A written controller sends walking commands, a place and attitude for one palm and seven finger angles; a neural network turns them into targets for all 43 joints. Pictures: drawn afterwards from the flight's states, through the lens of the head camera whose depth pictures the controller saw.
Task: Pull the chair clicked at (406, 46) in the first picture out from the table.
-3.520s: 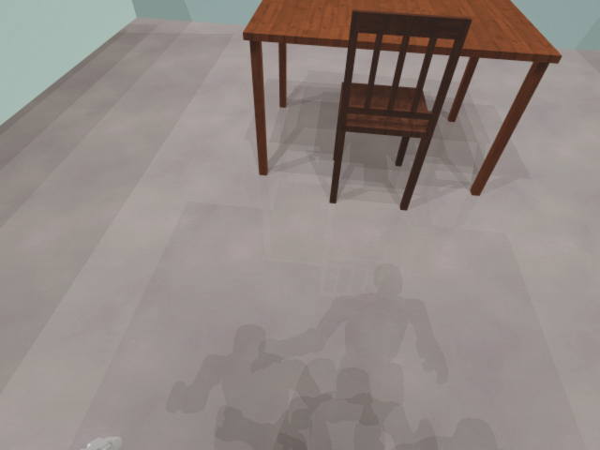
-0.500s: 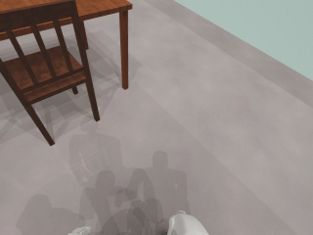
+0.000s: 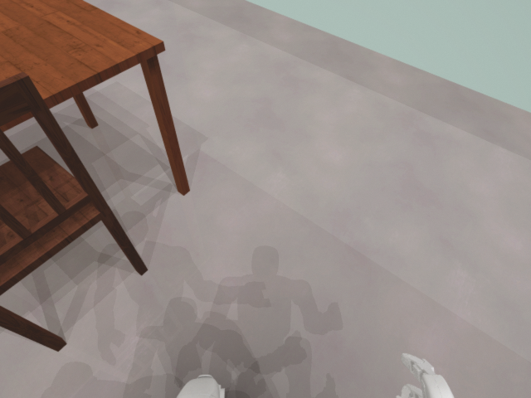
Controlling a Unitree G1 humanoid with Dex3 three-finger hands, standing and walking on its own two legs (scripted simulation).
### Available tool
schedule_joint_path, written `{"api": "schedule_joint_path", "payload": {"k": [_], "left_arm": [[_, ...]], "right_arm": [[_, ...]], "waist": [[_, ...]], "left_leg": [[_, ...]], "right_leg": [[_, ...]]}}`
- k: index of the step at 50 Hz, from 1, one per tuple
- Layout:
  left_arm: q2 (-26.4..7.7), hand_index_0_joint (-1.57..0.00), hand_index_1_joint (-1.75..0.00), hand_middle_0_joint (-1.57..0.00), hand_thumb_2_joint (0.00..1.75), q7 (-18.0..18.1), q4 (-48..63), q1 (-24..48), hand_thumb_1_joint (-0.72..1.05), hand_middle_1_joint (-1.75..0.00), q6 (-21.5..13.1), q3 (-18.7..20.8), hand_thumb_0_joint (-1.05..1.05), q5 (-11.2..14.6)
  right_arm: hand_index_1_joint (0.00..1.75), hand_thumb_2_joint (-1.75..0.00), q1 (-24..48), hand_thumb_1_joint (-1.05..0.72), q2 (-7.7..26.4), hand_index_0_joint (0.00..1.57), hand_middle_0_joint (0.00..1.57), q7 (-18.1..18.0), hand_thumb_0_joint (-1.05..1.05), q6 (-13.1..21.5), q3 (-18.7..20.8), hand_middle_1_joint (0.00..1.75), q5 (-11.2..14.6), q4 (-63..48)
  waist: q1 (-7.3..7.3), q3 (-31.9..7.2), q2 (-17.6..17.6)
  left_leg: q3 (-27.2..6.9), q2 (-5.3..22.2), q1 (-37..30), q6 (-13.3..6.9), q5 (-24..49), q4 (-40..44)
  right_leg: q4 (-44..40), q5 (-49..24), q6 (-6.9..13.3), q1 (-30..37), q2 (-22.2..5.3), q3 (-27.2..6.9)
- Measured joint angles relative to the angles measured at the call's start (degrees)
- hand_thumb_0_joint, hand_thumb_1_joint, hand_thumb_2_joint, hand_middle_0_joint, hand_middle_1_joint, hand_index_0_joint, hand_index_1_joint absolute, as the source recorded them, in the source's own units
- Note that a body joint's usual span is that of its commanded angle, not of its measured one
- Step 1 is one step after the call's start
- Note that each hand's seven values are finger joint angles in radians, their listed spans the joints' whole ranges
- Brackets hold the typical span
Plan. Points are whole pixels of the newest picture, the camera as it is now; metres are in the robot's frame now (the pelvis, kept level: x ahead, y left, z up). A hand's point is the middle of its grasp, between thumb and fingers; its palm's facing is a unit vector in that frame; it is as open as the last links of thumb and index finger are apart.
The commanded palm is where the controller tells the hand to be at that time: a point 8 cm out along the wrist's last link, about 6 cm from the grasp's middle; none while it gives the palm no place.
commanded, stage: walk to a spot facing it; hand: left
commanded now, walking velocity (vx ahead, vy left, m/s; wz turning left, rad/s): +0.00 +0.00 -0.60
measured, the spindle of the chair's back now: out of the picture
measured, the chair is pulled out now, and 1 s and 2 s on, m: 0.00 0.00 0.00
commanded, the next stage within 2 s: none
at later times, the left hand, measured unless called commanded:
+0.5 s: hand (214, 270) +0.35 +0.14 -0.14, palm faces -0.31 -0.91 -0.28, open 7.4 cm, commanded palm none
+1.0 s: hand (195, 254) +0.39 +0.19 -0.15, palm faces -0.52 -0.84 -0.18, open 7.4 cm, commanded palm none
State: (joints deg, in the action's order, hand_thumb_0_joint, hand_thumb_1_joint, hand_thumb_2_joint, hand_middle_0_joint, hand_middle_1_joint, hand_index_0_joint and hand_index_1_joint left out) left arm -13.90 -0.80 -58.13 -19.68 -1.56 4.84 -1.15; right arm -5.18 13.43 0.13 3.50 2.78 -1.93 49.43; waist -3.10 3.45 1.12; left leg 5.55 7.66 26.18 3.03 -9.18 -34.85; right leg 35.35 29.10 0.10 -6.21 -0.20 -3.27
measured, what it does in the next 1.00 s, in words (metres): walks ahead, turning right: right foot, then left foot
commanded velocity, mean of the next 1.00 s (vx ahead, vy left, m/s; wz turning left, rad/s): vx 0.00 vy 0.00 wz -0.60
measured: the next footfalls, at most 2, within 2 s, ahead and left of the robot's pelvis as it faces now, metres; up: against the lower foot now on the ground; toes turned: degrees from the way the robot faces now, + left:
right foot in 0.38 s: +0.24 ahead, -0.13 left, +0.00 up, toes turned -23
left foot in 0.80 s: +0.28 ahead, +0.11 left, +0.00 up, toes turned -24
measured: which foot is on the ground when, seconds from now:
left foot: down 0.00-0.38, up 0.40-0.78, down 0.80-1.00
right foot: down 0.00-0.00, up 0.02-0.36, down 0.38-0.82, up 0.84-1.00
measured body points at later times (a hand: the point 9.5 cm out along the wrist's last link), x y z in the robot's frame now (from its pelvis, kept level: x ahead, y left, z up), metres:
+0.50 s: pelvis +0.15 -0.01 +0.00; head +0.20 -0.05 +0.44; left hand +0.36 +0.19 -0.12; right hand +0.10 -0.27 -0.16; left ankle +0.12 +0.15 -0.63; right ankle +0.20 -0.11 -0.72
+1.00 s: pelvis +0.21 +0.05 +0.03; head +0.27 +0.07 +0.47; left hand +0.41 +0.24 -0.14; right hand +0.15 -0.19 -0.09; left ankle +0.24 +0.13 -0.72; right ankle +0.12 -0.07 -0.61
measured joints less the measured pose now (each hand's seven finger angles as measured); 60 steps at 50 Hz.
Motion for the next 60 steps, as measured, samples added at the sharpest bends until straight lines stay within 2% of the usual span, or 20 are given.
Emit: {"api": "schedule_joint_path", "payload": {"k": [2, 4, 7, 10, 13, 17, 19, 20, 22, 24, 26, 32, 39, 40, 42, 44, 47, 49, 53, 60], "left_arm": [[-1.0, -0.2, -0.3, -0.2, 0.89, 0.0, -0.5, 0.6, 0.91, -0.3, 0.8, 0.4, 0.0, 0.5], [-1.6, -0.2, -0.29, -0.2, 0.89, 0.1, -0.6, 1.4, 0.91, -0.3, 1.4, 0.7, 0.01, 0.6], [-2.2, -0.2, -0.29, -0.19, 0.89, -0.5, 1.2, 4.2, 0.91, -0.3, 2.4, 0.8, 0.01, 0.2], [-1.7, -0.2, -0.29, -0.19, 0.89, -1.1, 4.4, 7.5, 0.91, -0.3, 3.3, 1.0, 0.01, 0.1], [-0.6, -0.2, -0.29, -0.19, 0.9, -1.6, 6.9, 10.6, 0.91, -0.3, 3.8, 0.8, 0.01, -0.1], [0.5, -0.2, -0.29, -0.19, 0.9, -1.8, 8.9, 13.2, 0.91, -0.3, 3.5, 0.3, 0.0, -0.4], [0.3, -0.2, -0.29, -0.19, 0.9, -1.9, 9.9, 13.5, 0.91, -0.3, 2.6, -0.3, 0.0, -0.5], [0.3, -0.2, -0.29, -0.19, 0.89, -1.6, 10.1, 13.8, 0.91, -0.3, 1.7, -0.5, 0.0, -0.6], [0.7, -0.2, -0.29, -0.19, 0.89, -0.9, 10.1, 14.5, 0.91, -0.3, 1.2, -1.1, 0.0, 0.0], [1.0, -0.2, -0.29, -0.2, 0.89, -0.3, 10.0, 14.4, 0.91, -0.3, 1.9, -1.4, 0.0, 0.3], [1.2, -0.2, -0.3, -0.2, 0.89, 0.3, 9.5, 14.0, 0.91, -0.3, 2.8, -1.5, 0.0, 0.4], [1.7, -0.21, -0.3, -0.2, 0.89, 0.5, 7.9, 12.4, 0.9, -0.3, 3.8, -2.0, 0.0, -0.1], [1.5, -0.21, -0.3, -0.2, 0.89, 0.1, 7.3, 10.5, 0.9, -0.3, 4.6, -1.6, 0.0, -0.3], [1.3, -0.21, -0.3, -0.2, 0.89, 0.2, 7.2, 10.2, 0.9, -0.3, 4.8, -1.4, 0.01, -0.2], [0.3, -0.21, -0.3, -0.2, 0.89, 0.1, 6.9, 9.9, 0.9, -0.3, 5.5, -0.7, 0.01, 0.2], [-0.2, -0.2, -0.3, -0.2, 0.89, -0.2, 6.4, 9.3, 0.9, -0.3, 6.1, -0.1, 0.01, -0.2], [-1.0, -0.2, -0.3, -0.2, 0.89, -0.9, 5.9, 8.2, 0.91, -0.3, 6.3, 0.8, 0.01, -0.7], [-1.5, -0.2, -0.3, -0.2, 0.89, -1.0, 5.6, 7.5, 0.91, -0.3, 6.2, 1.2, 0.01, -0.6], [-1.8, -0.2, -0.29, -0.2, 0.89, -0.8, 4.8, 6.8, 0.91, -0.3, 6.7, 1.5, 0.01, -0.5], [-0.8, -0.2, -0.29, -0.19, 0.9, -0.8, 4.5, 8.9, 0.91, -0.3, 7.6, 1.2, 0.01, -0.4]], "right_arm": [[0.29, -0.9, 0.7, -0.93, -1.2, 0.2, 0.19, 0.0, 0.01, 0.7, -1.1, 0.3, -0.4, -0.2], [0.29, -0.9, -0.2, -0.93, -2.7, 0.2, 0.2, 0.1, 0.01, 0.9, -2.2, 0.3, -0.5, -0.2], [0.3, -0.9, -3.0, -0.92, -4.5, 0.2, 0.2, -0.3, 0.0, 0.8, -2.7, 0.3, -0.4, 0.7], [0.3, -0.9, -5.9, -0.93, -4.8, 0.21, 0.2, -1.1, -0.01, -0.1, -1.6, 0.3, 0.1, 2.5], [0.3, -0.9, -7.7, -0.95, -2.8, 0.21, 0.2, -1.0, -0.01, -1.4, -0.5, 0.3, 0.1, 3.9], [0.3, -0.9, -9.6, -0.94, -0.3, 0.21, 0.2, -0.6, -0.01, -2.9, 0.8, 0.3, 0.0, 5.0], [0.3, -0.9, -11.2, -0.93, 0.7, 0.21, 0.2, -0.4, -0.01, -3.6, 1.3, 0.3, 0.2, 5.0], [0.3, -0.9, -11.3, -0.93, 1.2, 0.2, 0.2, -0.3, 0.0, -4.1, 1.3, 0.3, 0.3, 5.2], [0.3, -0.9, -10.0, -0.92, 1.9, 0.2, 0.2, -0.6, 0.0, -5.7, 1.3, 0.3, 0.8, 5.3], [0.29, -0.9, -8.6, -0.92, 1.8, 0.2, 0.19, -0.9, 0.0, -6.6, 1.1, 0.3, 0.8, 4.9], [0.29, -0.9, -7.3, -0.92, 1.2, 0.2, 0.19, -0.8, 0.0, -6.8, 0.6, 0.3, 0.6, 4.2], [0.29, -0.9, -4.7, -0.91, -0.8, 0.2, 0.19, -0.7, 0.0, -6.8, -0.6, 0.3, 0.5, 1.8], [0.3, -0.9, -3.0, -0.91, -2.1, 0.2, 0.2, -1.0, 0.0, -5.9, -1.0, 0.3, 1.2, 0.4], [0.3, -0.9, -3.1, -0.91, -2.3, 0.2, 0.2, -1.1, 0.0, -5.6, -1.1, 0.3, 1.3, 0.3], [0.3, -0.9, -3.5, -0.91, -3.3, 0.2, 0.2, -1.3, 0.0, -4.9, -1.4, 0.3, 1.0, 0.2], [0.3, -0.9, -4.4, -0.91, -3.7, 0.2, 0.2, -1.2, 0.0, -4.9, -1.9, 0.3, 0.6, 0.1], [0.3, -0.9, -5.6, -0.91, -4.2, 0.2, 0.2, -1.6, 0.0, -4.9, -2.1, 0.3, 0.4, 0.5], [0.3, -0.9, -6.4, -0.91, -4.4, 0.21, 0.2, -1.7, 0.0, -4.5, -2.0, 0.3, 0.4, 0.7], [0.3, -0.9, -7.9, -0.91, -4.8, 0.21, 0.2, -1.9, 0.0, -3.9, -1.7, 0.3, 0.5, 1.2], [0.3, -0.9, -10.7, -0.91, -4.5, 0.21, 0.2, -1.6, 0.0, -4.0, -0.7, 0.3, 0.3, 3.3]], "waist": [[-0.37, 0.6, 1.3], [-0.07, 0.4, 1.6], [1.09, 0.4, 1.2], [1.68, 0.5, 0.6], [2.59, 1.0, 0.0], [4.2, 2.1, -1.4], [4.8, 2.2, -1.8], [4.54, 2.3, -2.2], [4.69, 3.5, -3.2], [4.8, 4.2, -3.5], [4.72, 4.1, -3.2], [3.95, 2.0, -1.6], [2.24, 0.3, -0.1], [2.11, 0.0, 0.2], [1.97, -0.1, 2.3], [1.79, -0.2, 2.5], [1.7, -0.4, 2.2], [1.63, -0.4, 1.9], [1.91, -0.2, 1.4], [3.42, 0.7, 0.9]], "left_leg": [[2.2, 0.4, -1.1, -1.0, -4.2, -4.2], [4.2, 1.6, -4.3, -1.3, -7.7, -4.2], [6.1, 2.6, -9.6, -0.3, -8.1, -0.3], [8.4, 2.9, -13.8, -0.6, -8.3, 3.4], [11.1, 2.9, -16.9, -0.1, -9.4, 5.0], [14.2, 3.6, -19.8, 1.3, -13.7, 2.3], [14.7, 4.9, -19.1, 2.2, -17.2, -4.1], [12.5, 5.2, -16.4, 2.2, -19.3, -11.3], [4.9, 3.2, -9.8, 1.9, -23.5, -26.6], [0.7, 1.3, -4.7, 1.8, -21.8, -34.9], [-1.0, 0.7, -1.2, 2.0, -18.0, -36.3], [-2.7, -0.8, 1.9, 2.2, -14.1, -25.3], [-3.1, -4.2, -4.8, 1.1, -14.1, -7.5], [-2.8, -4.6, -6.9, 0.8, -12.2, -3.1], [-1.0, -5.5, -8.4, -2.5, -9.0, -0.7], [0.7, -4.6, -9.8, -4.3, -9.7, 0.1], [2.8, -3.4, -12.6, -4.9, -9.0, 3.9], [4.2, -2.8, -14.1, -5.0, -8.3, 5.9], [7.2, -1.7, -16.0, -5.1, -8.3, 7.4], [12.3, -0.2, -17.1, -4.4, -9.9, 6.1]], "right_leg": [[17.8, 2.6, 0.3, -5.9, 0.3, -0.9], [32.9, 1.7, -0.1, -12.3, 0.7, 1.0], [40.0, -1.7, -1.1, -19.7, -1.0, 5.5], [33.0, -5.2, -1.7, -24.3, -2.9, 8.0], [22.4, -10.0, -2.1, -26.0, -4.1, 9.4], [9.8, -14.7, -1.6, -23.7, -3.8, 10.8], [3.0, -18.4, -0.2, -19.9, -3.0, 11.4], [4.2, -17.4, 1.6, -20.4, -2.5, 11.1], [7.3, -14.6, 3.9, -21.2, -1.5, 10.4], [5.7, -14.6, 4.1, -19.8, -0.5, 9.7], [2.2, -16.2, 3.9, -18.1, 0.6, 8.8], [-5.0, -19.8, 3.5, -15.8, 2.3, 5.2], [-5.3, -20.4, 1.1, -16.7, 3.8, 0.5], [-4.6, -20.2, 0.5, -17.2, 4.0, -0.2], [0.1, -14.8, -0.6, -19.0, 3.8, -1.7], [11.3, -7.4, -1.9, -22.2, 3.9, -0.4], [26.0, -7.1, -3.5, -25.4, 2.6, 1.5], [31.3, -7.9, -4.4, -25.9, 1.3, 2.0], [33.1, -8.4, -5.4, -24.4, -1.0, 2.7], [25.0, -6.4, -5.4, -20.4, -3.4, 5.5]]}}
